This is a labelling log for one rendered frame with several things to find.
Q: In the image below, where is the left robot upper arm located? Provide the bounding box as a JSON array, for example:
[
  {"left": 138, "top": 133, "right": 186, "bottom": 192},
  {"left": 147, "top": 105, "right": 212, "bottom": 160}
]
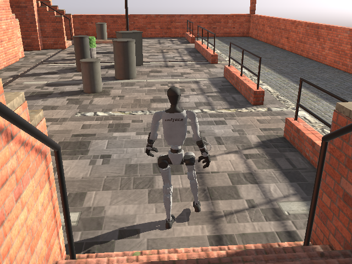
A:
[{"left": 149, "top": 111, "right": 163, "bottom": 140}]

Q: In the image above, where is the left robot hand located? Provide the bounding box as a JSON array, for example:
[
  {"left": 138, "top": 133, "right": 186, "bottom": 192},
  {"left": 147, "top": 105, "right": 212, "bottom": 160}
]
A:
[{"left": 146, "top": 147, "right": 158, "bottom": 157}]

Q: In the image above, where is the right robot upper arm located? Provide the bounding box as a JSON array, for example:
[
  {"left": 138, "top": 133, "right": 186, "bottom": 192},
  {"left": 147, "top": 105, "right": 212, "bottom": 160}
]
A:
[{"left": 186, "top": 110, "right": 201, "bottom": 141}]

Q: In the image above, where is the right robot hand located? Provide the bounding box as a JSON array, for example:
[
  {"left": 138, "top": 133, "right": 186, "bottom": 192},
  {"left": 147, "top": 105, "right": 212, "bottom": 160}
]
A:
[{"left": 198, "top": 154, "right": 211, "bottom": 168}]

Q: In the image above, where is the robot left forearm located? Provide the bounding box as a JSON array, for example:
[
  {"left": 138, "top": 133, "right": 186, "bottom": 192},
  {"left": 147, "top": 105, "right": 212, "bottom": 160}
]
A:
[{"left": 146, "top": 132, "right": 155, "bottom": 150}]

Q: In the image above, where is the humanoid robot head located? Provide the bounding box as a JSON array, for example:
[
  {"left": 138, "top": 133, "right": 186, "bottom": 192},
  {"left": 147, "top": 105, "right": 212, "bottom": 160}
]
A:
[{"left": 165, "top": 87, "right": 184, "bottom": 113}]

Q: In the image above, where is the robot right forearm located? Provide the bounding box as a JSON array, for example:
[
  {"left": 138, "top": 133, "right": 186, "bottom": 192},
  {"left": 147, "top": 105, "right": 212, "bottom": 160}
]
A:
[{"left": 196, "top": 133, "right": 209, "bottom": 157}]

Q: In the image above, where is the right robot shin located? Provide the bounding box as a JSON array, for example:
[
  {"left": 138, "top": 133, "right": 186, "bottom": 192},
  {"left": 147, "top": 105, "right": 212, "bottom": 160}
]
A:
[{"left": 190, "top": 171, "right": 199, "bottom": 205}]

